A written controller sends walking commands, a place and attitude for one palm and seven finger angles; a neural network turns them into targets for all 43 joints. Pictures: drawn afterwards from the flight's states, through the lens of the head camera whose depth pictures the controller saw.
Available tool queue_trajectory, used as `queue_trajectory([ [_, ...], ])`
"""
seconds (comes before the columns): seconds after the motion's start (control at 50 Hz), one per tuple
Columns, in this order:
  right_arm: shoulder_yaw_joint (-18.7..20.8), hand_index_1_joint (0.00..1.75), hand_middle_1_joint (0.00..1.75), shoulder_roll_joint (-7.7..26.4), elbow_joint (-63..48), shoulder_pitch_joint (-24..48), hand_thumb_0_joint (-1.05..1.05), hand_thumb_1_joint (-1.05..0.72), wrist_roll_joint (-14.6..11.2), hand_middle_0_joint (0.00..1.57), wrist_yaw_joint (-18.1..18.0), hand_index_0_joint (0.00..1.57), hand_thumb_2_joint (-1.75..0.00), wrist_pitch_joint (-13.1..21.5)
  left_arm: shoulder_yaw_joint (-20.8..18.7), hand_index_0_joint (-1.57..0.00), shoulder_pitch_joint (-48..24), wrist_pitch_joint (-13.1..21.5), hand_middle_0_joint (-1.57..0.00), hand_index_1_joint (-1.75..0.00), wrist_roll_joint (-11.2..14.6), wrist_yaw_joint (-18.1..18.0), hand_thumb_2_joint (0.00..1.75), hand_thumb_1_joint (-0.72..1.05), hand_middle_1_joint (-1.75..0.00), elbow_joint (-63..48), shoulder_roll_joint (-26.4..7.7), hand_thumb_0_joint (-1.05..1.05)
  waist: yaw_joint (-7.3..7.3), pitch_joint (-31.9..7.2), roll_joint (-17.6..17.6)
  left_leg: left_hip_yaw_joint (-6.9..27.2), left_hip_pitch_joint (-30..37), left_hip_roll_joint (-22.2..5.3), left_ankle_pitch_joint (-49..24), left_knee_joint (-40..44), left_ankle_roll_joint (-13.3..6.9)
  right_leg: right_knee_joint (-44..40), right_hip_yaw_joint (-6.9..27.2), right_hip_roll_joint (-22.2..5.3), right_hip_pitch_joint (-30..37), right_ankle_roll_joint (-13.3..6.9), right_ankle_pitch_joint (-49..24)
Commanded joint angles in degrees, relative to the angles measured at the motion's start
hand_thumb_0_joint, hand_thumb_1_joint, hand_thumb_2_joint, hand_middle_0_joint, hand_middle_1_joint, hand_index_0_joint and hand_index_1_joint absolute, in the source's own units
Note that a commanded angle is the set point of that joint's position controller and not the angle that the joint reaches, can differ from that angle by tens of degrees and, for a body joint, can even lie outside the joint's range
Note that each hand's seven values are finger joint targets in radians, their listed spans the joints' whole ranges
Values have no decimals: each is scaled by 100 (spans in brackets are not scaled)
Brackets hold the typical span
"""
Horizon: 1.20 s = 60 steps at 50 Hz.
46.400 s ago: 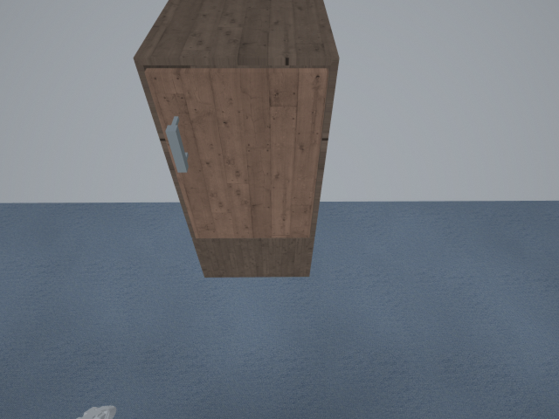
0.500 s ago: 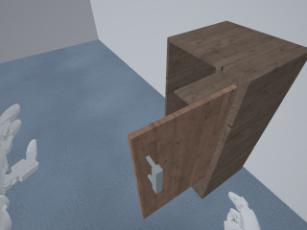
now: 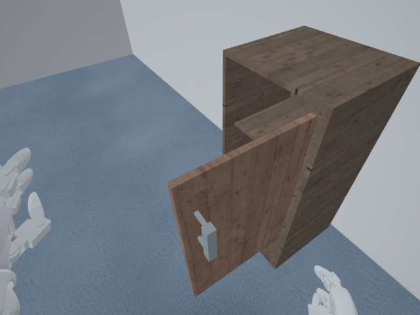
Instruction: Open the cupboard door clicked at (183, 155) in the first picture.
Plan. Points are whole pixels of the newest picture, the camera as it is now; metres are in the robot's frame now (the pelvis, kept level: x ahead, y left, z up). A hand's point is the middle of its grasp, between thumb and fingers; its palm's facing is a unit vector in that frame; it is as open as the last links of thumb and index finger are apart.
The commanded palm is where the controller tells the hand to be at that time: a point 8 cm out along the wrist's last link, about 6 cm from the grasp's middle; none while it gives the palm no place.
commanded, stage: step back with the hand held close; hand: left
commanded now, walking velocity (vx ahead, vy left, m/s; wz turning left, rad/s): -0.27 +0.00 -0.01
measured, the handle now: (204, 235) +0.30 +0.06 -0.05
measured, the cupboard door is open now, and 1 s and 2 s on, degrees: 89 89 89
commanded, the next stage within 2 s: stop stepping back and stand still in 1.26 s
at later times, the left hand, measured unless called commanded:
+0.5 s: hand (19, 252) +0.15 +0.28 +0.15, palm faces +0.38 -0.78 -0.50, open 7.4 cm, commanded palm +0.09 +0.32 +0.17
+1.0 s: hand out of the picture +0.08 +0.29 +0.15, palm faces +0.41 -0.80 -0.44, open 7.4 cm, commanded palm +0.00 +0.34 +0.17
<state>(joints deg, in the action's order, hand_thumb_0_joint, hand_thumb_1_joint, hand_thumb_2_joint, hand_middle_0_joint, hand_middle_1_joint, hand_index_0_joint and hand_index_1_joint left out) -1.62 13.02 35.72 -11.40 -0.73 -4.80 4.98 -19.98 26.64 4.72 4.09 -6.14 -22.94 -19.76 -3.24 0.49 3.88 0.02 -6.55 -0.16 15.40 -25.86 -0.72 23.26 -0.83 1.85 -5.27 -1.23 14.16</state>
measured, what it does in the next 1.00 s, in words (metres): shifts its weight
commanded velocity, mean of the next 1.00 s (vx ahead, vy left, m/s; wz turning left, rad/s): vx -0.31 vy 0.00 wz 0.00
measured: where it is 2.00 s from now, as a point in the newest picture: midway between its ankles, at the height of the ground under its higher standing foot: outside the picture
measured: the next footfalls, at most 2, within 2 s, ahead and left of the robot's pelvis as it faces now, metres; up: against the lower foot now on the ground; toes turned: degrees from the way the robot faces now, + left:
right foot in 1.38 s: -0.35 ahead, -0.09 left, +0.00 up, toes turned -4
right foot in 1.86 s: -0.32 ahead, -0.01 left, +0.00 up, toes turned -1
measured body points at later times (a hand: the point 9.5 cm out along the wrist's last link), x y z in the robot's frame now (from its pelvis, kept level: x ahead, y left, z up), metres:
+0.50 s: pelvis -0.06 +0.02 -0.01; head -0.04 +0.02 +0.44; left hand +0.12 +0.32 +0.18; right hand +0.11 -0.23 -0.08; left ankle -0.01 +0.11 -0.74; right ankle -0.01 -0.11 -0.74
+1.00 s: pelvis -0.13 +0.04 -0.02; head -0.10 +0.06 +0.43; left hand +0.05 +0.33 +0.17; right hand +0.05 -0.21 -0.09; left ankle -0.02 +0.11 -0.74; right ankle -0.05 -0.10 -0.74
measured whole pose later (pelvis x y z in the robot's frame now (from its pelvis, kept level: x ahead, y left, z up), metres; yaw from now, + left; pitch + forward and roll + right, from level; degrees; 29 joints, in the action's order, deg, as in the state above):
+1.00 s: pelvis -0.13 +0.04 -0.02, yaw +3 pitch +0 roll -3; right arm 0.8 12.6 35.5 -9.8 -0.1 -3.5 2.8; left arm -23.7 30.7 13.3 1.7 -8.7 -31.8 -24.4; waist 1.3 2.6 -0.8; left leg 0.3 -28.2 1.3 15.2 -37.1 -1.2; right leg 31.8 3.1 2.8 -21.1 1.5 11.0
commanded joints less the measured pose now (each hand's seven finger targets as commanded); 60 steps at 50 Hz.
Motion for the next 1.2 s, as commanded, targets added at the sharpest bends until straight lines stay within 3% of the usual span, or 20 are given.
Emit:
queue_trajectory([
  [0.0,340,30,30,693,-971,759,0,-90,26,20,-2,20,-90,49,-843,-20,-309,632,-20,-30,-75,-96,90,90,-30,-831,-1194,0,268,-173,-353,89,-145,-102,-1007,102,-159,-730,674,-595,-577,-4,-1592],
  [0.14,454,30,30,696,-1193,787,0,-90,-10,20,-21,20,-90,-266,-1018,-20,320,674,-20,-30,-78,-222,90,90,-30,-1329,-1390,0,263,-905,-241,102,-322,-271,-1998,265,-113,-137,350,-464,-66,107,-2358],
  [0.24,496,30,30,707,-1307,758,0,-90,-40,20,-64,20,-90,-361,-1165,-20,490,701,-20,-30,-70,-298,90,90,-30,-1572,-1515,0,276,-1015,-132,165,-678,-332,-1963,277,-121,139,350,-401,56,138,-2427],
  [0.32,506,30,30,724,-1322,747,0,-90,-39,20,-84,20,-90,-346,-1159,-20,591,731,-20,-30,-98,-346,90,90,-30,-1593,-1473,0,282,-899,29,253,-1187,-400,-1382,398,-179,291,365,-339,120,166,-2013],
  [0.48,524,30,30,818,-1286,639,0,-90,-10,20,-90,20,-90,-182,-1234,-20,394,875,-20,-30,-247,-401,90,90,-30,-1585,-1506,0,330,-434,-89,539,-2757,-473,1252,609,-400,389,654,-335,248,152,-510],
  [0.56,497,30,30,810,-1256,555,0,-90,20,20,-84,20,-90,-55,-1153,-20,204,984,-20,-30,-287,-433,90,90,-30,-1744,-1441,0,386,-298,-203,603,-2675,-417,1690,402,-393,115,801,-368,-353,108,477],
  [0.62,478,30,30,854,-1235,561,0,-90,49,20,-105,20,-90,39,-1167,-20,48,1063,-20,-30,-338,-459,90,90,-30,-1872,-1424,0,387,-276,265,887,-3121,-674,2159,824,-476,607,570,-147,-73,169,566],
  [0.68,492,30,30,839,-1223,572,0,-90,52,20,-118,20,-90,128,-1327,-20,95,1112,-20,-30,-403,-459,90,90,-30,-1802,-1470,0,314,-477,710,1382,-3873,-1128,2612,1397,-677,1793,297,196,827,256,-353],
  [0.72,490,30,30,785,-1220,607,0,-90,93,20,-94,20,-90,194,-1376,-20,142,1155,-20,-30,-403,-410,90,90,-30,-1837,-1458,0,311,-448,585,1371,-4054,-1168,2443,1214,-758,1937,466,223,961,249,-642],
  [0.76,491,30,30,779,-1148,520,0,-90,104,20,-51,20,-90,209,-1338,-20,190,1156,-20,-30,-351,-361,90,90,-30,-1733,-1388,0,352,-322,155,1114,-3864,-947,1912,769,-665,1589,749,102,649,146,-945],
  [0.8,508,30,30,732,-1064,468,0,-90,71,20,9,20,-90,246,-1187,-20,194,1165,-20,-30,-277,-343,90,90,-30,-1801,-1330,0,392,-635,-242,641,-2954,-476,1132,-19,-397,842,1270,-286,-31,-11,-1253],
  [0.86,538,30,30,676,-970,459,0,-90,62,20,107,20,-90,178,-1138,-20,50,1142,-20,-30,-225,-388,90,90,-30,-1938,-1550,0,450,-581,-902,137,-1635,119,809,-1363,3,-620,2108,-1136,-1776,-436,403],
  [0.9,519,30,30,546,-879,529,0,-90,73,20,124,20,-90,79,-1204,-20,174,1140,-20,-30,-210,-456,90,90,-30,-1865,-1624,0,459,-618,-1163,119,-1139,150,458,-1694,77,-762,1856,-1331,-2225,-547,379],
  [0.96,527,30,30,626,-905,616,0,-90,34,20,71,20,-90,-10,-1417,-20,312,1172,-20,-30,-183,-459,90,90,-30,-2002,-1797,0,479,-597,-571,386,-985,-84,292,-521,-53,-249,1047,-667,-2263,-147,287],
  [0.98,562,30,30,744,-940,756,0,-90,42,20,10,20,-90,-2,-1579,-20,367,1224,-20,-30,-213,-472,90,90,-30,-2104,-1935,0,440,-560,273,885,-1521,-545,571,282,-231,450,640,-208,-1821,44,454],
  [1.0,546,30,30,816,-1048,810,0,-90,74,20,-8,20,-90,83,-1597,-20,467,1268,-20,-30,-224,-431,90,90,-30,-2199,-1770,0,360,-776,1286,1742,-2695,-1329,1696,1439,-553,1936,189,399,-523,245,429],
  [1.02,580,30,30,819,-1071,833,0,-90,132,20,-11,20,-90,200,-1661,-20,377,1288,-20,-30,-254,-386,90,90,-30,-2255,-1756,0,327,-944,1708,2451,-3624,-1969,2827,2324,-877,3604,204,722,302,277,880],
  [1.06,647,30,30,713,-912,774,0,-90,168,20,48,20,-90,347,-1674,-20,90,1260,-20,-30,-257,-378,90,90,-30,-2227,-1783,0,321,-786,806,2178,-3270,-2073,2287,1979,-958,4842,522,634,-277,213,1230],
  [1.1,614,30,30,625,-744,794,0,-90,172,20,97,20,-90,434,-1348,-20,203,1141,-20,-30,-131,-435,90,90,-30,-2054,-1479,0,277,-822,287,1497,-2129,-1767,1212,1457,-821,4325,415,394,-1123,194,1414],
  [1.18,500,30,30,607,-527,725,0,-90,179,20,152,20,-90,528,-925,-20,17,1031,-20,-30,-43,-409,90,90,-30,-2201,-1326,0,344,-1041,964,1109,-1032,-1434,1005,1915,-411,2760,-22,420,-1091,92,1827],
])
